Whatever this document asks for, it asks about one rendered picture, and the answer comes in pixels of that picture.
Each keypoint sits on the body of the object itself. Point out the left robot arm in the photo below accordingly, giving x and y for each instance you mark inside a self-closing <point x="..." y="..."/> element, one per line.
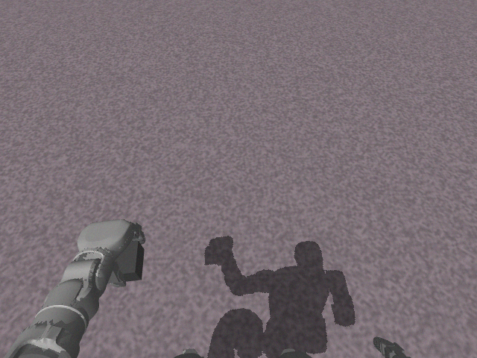
<point x="64" y="317"/>

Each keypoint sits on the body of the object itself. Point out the small box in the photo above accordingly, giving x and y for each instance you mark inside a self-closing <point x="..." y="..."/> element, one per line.
<point x="130" y="261"/>

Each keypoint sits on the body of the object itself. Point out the right robot hand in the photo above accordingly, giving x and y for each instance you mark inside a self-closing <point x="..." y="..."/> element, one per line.
<point x="389" y="349"/>

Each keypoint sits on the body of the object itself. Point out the left robot hand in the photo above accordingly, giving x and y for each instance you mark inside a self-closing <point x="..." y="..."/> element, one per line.
<point x="113" y="236"/>

